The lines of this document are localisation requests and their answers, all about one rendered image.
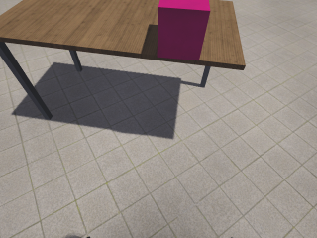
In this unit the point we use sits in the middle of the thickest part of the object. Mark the carton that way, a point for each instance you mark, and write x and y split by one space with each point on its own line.
182 26

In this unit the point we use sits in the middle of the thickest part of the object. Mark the table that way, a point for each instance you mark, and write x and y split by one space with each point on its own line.
125 28

